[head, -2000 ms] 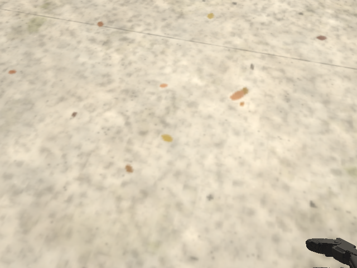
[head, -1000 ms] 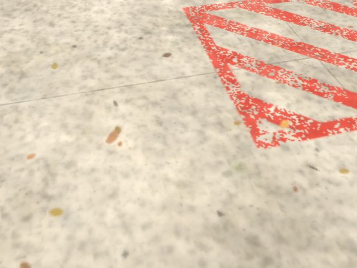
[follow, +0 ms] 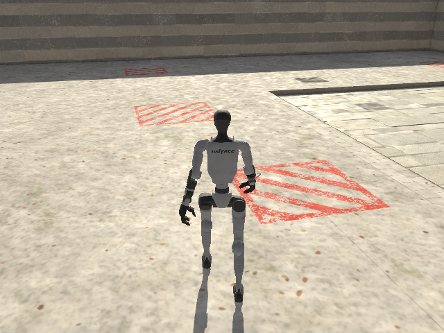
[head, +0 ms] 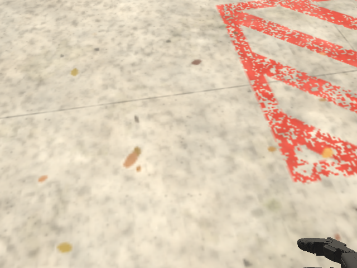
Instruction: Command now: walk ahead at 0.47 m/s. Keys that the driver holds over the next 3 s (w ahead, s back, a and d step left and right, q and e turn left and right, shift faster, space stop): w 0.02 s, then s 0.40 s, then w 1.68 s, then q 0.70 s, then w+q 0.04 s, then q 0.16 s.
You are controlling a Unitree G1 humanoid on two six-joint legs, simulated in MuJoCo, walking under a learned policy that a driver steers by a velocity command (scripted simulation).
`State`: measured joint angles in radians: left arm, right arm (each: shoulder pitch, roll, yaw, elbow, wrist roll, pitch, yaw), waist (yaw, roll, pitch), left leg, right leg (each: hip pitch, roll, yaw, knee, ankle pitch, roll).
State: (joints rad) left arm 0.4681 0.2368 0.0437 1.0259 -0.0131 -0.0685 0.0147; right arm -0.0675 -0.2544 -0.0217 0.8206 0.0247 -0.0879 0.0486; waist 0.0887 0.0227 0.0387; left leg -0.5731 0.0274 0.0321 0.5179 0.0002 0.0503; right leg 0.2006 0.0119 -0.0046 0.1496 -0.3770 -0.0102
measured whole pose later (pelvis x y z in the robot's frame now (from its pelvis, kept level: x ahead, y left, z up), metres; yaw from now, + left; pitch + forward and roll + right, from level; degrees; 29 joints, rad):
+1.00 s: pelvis +0.29 +0.08 +0.02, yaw +1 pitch +1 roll -1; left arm 0.26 0.27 0.07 0.96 -0.03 -0.09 0.01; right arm 0.25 -0.25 -0.05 1.03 0.00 -0.09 0.02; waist -0.02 -0.03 -0.02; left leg -0.19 -0.02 0.05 0.41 -0.24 0.06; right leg -0.47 -0.05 0.01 1.06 -0.30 -0.05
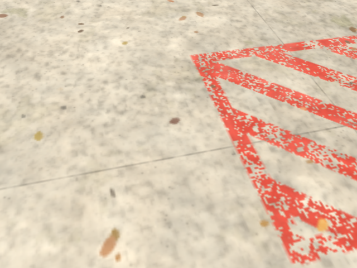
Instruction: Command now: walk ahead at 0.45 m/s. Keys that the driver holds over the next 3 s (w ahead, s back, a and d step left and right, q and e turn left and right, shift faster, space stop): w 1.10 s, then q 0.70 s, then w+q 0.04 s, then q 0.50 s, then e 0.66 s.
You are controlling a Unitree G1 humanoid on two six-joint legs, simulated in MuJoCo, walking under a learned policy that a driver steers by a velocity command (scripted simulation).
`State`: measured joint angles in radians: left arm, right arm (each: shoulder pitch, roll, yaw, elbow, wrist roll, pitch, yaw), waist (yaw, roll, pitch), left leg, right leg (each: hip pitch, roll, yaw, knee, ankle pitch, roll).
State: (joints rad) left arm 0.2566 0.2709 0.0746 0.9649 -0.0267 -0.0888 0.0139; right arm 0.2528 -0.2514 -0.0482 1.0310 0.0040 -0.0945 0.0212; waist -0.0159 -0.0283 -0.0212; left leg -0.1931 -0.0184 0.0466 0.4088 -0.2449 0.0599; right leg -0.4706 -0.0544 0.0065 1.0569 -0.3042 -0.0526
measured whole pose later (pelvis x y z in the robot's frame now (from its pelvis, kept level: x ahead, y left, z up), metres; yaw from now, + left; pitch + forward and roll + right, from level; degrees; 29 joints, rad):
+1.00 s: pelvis +0.56 +0.03 -0.01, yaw +0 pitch +1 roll -1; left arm 0.29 0.27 0.05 0.99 -0.03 -0.09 0.00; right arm 0.13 -0.25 -0.06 0.90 0.01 -0.10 0.03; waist 0.01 -0.02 0.04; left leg -0.39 -0.01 0.05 0.52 -0.15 0.06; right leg -0.32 -0.02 0.03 1.13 -0.43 -0.05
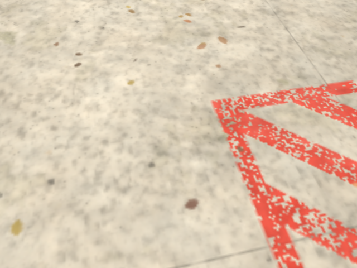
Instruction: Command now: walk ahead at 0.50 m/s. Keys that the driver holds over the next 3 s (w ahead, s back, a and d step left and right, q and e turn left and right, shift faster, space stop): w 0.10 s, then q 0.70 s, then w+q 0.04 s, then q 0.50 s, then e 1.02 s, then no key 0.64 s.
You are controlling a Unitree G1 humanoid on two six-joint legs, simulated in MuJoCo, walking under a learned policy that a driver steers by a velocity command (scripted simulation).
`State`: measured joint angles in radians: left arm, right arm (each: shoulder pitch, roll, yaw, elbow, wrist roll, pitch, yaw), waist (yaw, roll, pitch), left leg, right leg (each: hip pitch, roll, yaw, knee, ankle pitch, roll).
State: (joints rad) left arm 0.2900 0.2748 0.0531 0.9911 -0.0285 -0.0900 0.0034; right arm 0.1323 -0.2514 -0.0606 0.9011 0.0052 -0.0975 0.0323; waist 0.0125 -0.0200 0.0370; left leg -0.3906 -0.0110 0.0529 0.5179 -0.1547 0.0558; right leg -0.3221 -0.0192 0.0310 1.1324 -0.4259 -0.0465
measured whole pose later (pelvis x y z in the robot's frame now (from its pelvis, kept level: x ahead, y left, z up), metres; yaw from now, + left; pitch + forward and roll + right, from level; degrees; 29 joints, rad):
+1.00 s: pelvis +0.24 +0.02 +0.01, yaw +27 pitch +2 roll -3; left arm 0.05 0.32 0.10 0.87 0.01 -0.01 0.03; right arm 0.28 -0.28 -0.08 0.76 0.00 0.01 -0.03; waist -0.02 -0.03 0.03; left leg -0.26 -0.01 -0.05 0.45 -0.22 0.05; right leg -0.59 -0.01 0.01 1.00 -0.32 0.03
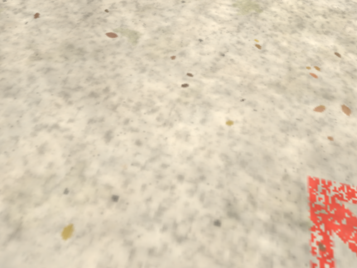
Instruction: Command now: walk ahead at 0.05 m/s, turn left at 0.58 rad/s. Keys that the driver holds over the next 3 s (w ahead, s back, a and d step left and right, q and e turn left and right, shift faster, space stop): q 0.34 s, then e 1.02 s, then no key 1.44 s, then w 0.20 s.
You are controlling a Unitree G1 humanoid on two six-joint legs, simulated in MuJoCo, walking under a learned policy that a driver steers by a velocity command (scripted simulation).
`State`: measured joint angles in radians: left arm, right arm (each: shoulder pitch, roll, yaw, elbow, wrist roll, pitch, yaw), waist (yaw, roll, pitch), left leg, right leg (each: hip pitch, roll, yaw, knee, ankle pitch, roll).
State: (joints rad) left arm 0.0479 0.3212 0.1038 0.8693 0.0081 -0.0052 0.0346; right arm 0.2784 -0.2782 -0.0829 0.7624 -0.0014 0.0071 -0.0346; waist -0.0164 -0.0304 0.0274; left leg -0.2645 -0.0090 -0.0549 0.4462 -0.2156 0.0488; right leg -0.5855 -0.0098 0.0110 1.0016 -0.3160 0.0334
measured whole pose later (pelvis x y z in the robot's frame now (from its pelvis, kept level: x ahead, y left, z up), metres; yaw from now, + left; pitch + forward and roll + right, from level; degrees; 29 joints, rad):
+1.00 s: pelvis +0.05 -0.05 -0.02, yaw -1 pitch +1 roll +1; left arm 0.16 0.32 0.07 0.76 0.01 0.02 -0.03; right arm 0.13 -0.32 -0.09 0.72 0.00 0.02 -0.05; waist 0.01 0.04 0.06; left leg -0.42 0.04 -0.02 1.02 -0.57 -0.06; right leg -0.32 0.04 -0.02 0.61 -0.31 -0.08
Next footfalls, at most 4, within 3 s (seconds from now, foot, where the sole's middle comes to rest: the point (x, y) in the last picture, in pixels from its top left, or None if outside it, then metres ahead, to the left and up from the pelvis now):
0.28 right None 0.13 -0.13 -0.78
0.58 left None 0.06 0.12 -0.78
0.92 right None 0.10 -0.13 -0.78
1.46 left None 0.17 0.08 -0.78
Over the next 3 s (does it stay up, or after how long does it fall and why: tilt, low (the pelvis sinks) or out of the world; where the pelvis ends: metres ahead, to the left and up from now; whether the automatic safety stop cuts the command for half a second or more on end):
stays up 0.11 -0.05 -0.01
